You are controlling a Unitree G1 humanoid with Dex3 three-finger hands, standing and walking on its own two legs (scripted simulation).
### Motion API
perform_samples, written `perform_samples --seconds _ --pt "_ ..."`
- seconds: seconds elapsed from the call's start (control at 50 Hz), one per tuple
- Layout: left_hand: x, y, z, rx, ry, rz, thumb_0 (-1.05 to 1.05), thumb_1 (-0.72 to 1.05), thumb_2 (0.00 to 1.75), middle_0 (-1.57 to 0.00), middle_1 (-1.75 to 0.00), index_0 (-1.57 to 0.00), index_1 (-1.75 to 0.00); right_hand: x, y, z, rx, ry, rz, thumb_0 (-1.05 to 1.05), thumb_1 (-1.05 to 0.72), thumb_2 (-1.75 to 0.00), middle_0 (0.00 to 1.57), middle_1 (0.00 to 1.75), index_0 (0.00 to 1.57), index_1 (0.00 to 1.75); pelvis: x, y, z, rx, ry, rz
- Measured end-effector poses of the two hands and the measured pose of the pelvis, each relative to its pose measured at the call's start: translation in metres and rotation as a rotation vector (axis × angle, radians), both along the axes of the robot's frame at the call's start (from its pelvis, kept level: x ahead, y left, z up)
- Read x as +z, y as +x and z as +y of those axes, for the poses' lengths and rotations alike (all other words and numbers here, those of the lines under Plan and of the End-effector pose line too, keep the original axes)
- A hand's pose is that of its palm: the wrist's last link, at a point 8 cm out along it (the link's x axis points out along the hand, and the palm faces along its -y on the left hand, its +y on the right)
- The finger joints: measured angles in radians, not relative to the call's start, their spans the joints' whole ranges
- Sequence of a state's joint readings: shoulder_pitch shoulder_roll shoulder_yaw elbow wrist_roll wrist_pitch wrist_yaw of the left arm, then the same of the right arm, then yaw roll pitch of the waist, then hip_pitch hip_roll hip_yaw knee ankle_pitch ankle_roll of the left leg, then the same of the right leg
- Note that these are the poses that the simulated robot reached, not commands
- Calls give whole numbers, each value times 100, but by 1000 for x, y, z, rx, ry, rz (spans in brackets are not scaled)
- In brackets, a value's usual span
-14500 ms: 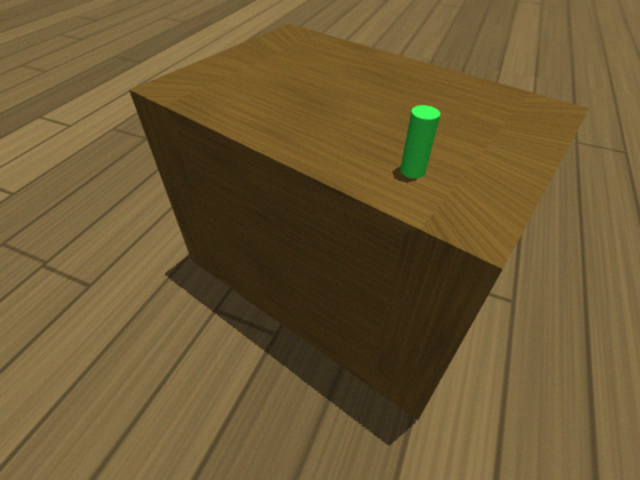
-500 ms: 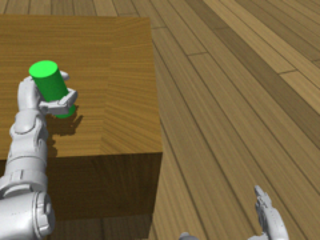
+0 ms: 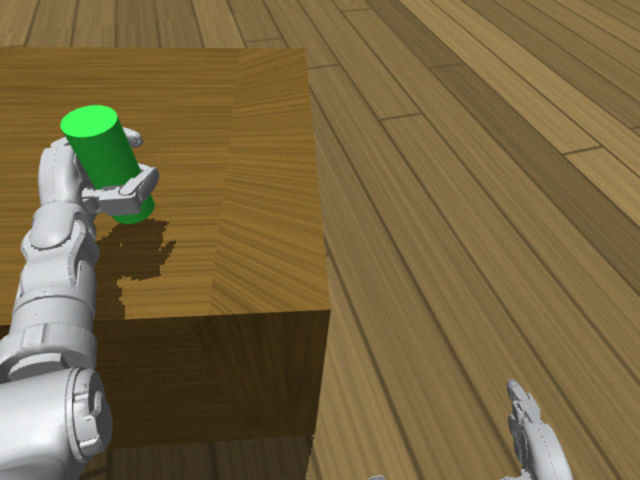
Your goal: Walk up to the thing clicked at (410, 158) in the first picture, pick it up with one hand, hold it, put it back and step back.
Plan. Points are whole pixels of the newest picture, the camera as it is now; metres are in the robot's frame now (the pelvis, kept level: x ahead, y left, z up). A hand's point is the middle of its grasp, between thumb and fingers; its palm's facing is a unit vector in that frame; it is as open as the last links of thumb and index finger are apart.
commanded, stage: settle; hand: left
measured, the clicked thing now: (113, 169) +0.48 +0.21 +0.15
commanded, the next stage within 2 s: lift in 0.06 s
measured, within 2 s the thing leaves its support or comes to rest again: neither
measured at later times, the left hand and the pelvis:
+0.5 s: hand (123, 159) +0.47 +0.19 +0.17, palm faces +0.14 -0.99 -0.01, open 7.3 cm; pelvis +0.01 +0.00 +0.01, yaw +0 degrees
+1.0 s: hand (80, 153) +0.38 +0.19 +0.25, palm faces +0.12 -0.99 -0.05, open 7.3 cm; pelvis +0.00 +0.00 +0.02, yaw +1 degrees
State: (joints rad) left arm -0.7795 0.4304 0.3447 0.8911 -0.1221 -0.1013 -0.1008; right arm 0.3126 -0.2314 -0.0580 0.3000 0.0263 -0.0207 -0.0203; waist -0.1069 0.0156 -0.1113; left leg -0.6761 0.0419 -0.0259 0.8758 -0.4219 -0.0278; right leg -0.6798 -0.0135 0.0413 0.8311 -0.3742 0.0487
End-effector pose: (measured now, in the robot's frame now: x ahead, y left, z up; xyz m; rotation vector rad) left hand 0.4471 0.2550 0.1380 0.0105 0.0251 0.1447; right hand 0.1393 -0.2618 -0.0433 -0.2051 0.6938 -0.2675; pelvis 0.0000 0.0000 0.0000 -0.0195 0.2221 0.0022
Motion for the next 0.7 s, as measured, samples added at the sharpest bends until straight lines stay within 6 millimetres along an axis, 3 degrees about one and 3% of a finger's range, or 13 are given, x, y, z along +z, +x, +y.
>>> perform_samples --seconds 0.24,0.44,0.7 --pt "14 2 -2 6 -1 7 0 -10 114 -87 -105 -91 -106 -1 1 -6 -16 5 2 -1 54 -5 6 5 5 5 4 1 -3 2 3 -12" --pt "26 -6 -11 -5 -5 -5 0 -10 113 -86 -106 -90 -107 11 6 -12 -29 -6 -44 -1 54 -5 6 5 5 5 9 6 -4 -1 4 -37" --pt "76 -37 -11 1 35 -90 0 -10 113 -86 -106 -90 -107 10 13 -3 -19 39 -96 -1 55 -5 6 5 5 5 15 9 -3 8 5 -102"
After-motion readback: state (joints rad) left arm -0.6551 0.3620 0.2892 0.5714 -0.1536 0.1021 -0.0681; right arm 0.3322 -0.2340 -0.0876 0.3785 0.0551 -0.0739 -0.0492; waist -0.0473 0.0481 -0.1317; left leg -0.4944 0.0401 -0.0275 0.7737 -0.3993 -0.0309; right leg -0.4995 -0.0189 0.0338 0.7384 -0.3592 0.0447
